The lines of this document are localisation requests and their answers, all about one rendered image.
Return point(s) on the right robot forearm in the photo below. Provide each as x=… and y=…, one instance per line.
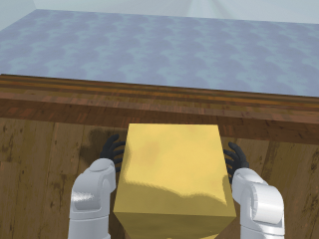
x=261, y=206

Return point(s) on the carton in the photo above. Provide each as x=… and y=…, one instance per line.
x=173, y=182

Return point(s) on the robot left hand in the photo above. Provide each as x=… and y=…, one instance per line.
x=109, y=146

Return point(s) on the robot right hand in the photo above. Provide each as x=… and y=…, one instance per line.
x=239, y=159

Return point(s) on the left robot forearm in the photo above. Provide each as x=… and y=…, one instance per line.
x=90, y=201

